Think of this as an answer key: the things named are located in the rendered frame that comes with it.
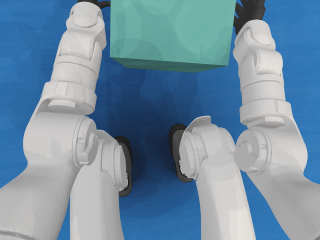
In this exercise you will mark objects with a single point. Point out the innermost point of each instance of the right robot forearm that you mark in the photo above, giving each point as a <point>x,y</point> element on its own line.
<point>261,79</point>

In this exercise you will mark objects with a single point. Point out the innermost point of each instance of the left robot forearm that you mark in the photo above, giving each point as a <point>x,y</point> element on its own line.
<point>71,89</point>

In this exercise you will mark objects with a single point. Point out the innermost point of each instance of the left robot thigh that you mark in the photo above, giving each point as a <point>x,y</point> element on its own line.
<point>94,197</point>

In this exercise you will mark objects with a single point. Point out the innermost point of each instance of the left robot upper arm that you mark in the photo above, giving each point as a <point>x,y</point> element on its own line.
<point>33,205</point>

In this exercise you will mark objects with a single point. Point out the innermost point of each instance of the left robot foot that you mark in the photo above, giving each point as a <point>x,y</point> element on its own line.
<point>127,150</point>

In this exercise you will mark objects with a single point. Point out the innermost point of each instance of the carton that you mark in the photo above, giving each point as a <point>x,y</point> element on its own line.
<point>171,35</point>

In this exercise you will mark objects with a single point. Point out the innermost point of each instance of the robot right hand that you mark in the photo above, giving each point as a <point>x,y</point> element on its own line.
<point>251,10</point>

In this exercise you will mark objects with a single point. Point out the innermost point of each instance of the right robot upper arm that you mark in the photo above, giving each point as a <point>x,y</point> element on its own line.
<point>275,160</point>

